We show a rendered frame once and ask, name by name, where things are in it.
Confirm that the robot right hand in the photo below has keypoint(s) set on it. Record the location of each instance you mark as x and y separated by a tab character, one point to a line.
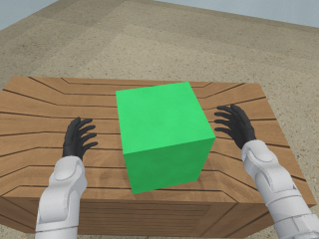
240	126

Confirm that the carton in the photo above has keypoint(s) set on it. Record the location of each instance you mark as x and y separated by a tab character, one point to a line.
166	137

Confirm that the left robot forearm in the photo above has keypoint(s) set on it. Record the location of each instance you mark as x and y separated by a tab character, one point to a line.
59	205

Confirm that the pedestal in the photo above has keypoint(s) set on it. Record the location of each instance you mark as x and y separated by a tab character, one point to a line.
222	203

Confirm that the right robot forearm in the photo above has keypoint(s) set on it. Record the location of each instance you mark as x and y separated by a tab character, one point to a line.
290	213

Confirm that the robot left hand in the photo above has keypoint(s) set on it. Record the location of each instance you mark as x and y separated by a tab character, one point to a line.
73	144

